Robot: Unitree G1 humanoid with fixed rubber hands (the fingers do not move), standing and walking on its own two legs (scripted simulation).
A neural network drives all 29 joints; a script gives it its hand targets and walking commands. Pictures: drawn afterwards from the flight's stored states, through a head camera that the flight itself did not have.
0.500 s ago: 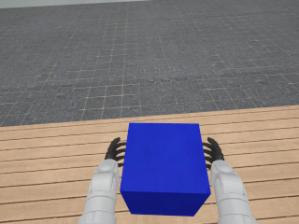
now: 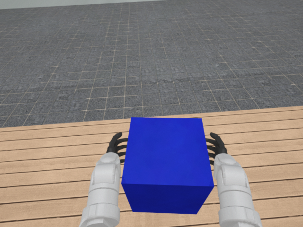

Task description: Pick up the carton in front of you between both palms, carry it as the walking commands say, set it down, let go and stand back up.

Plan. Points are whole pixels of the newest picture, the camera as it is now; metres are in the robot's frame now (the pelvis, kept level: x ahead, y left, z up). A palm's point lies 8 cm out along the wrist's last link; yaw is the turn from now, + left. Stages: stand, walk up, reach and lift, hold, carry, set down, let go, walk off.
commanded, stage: reach and lift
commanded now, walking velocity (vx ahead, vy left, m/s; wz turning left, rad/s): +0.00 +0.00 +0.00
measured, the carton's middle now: (165, 167) +0.31 +0.00 -0.04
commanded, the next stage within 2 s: hold in 0.54 s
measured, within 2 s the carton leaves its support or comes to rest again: neither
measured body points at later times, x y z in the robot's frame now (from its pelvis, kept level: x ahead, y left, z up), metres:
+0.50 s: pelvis +0.02 +0.00 +0.01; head -0.02 +0.00 +0.45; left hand +0.31 +0.15 +0.03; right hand +0.32 -0.15 +0.03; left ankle +0.02 +0.13 -0.74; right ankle +0.03 -0.13 -0.74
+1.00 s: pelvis +0.00 +0.00 +0.00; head -0.05 +0.00 +0.45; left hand +0.30 +0.15 +0.05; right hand +0.31 -0.15 +0.05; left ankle +0.02 +0.13 -0.74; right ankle +0.03 -0.13 -0.74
